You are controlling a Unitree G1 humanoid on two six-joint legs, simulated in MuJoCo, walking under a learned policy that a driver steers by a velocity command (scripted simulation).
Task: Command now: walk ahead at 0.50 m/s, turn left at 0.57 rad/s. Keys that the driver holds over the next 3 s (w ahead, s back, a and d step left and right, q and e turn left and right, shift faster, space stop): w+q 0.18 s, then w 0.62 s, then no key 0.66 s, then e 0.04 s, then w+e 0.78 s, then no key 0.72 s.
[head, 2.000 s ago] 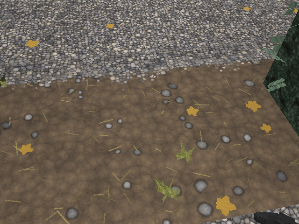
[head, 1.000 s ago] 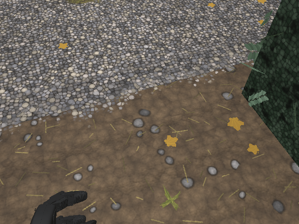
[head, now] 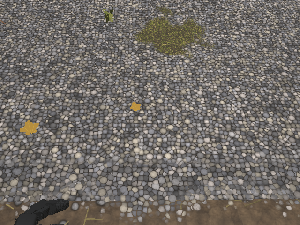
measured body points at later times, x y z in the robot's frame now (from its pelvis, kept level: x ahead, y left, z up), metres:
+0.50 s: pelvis +0.27 +0.00 +0.00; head +0.30 +0.00 +0.45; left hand +0.19 +0.27 -0.13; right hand +0.54 -0.18 -0.08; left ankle +0.39 +0.18 -0.71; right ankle +0.19 -0.14 -0.74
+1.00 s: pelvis +0.52 +0.08 +0.00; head +0.55 +0.09 +0.45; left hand +0.66 +0.36 -0.10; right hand +0.61 -0.19 -0.13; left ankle +0.41 +0.16 -0.74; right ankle +0.72 -0.01 -0.71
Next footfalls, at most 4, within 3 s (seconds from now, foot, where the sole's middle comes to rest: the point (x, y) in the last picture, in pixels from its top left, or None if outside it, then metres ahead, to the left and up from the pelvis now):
0.08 right None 0.23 -0.14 -0.78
0.58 left None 0.45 0.17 -0.78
1.04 right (136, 165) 0.75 0.01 -0.78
1.36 left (88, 192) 0.63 0.23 -0.78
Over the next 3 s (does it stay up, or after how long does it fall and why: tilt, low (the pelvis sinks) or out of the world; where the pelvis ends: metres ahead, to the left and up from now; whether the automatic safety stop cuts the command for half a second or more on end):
stays up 1.16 0.00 -0.01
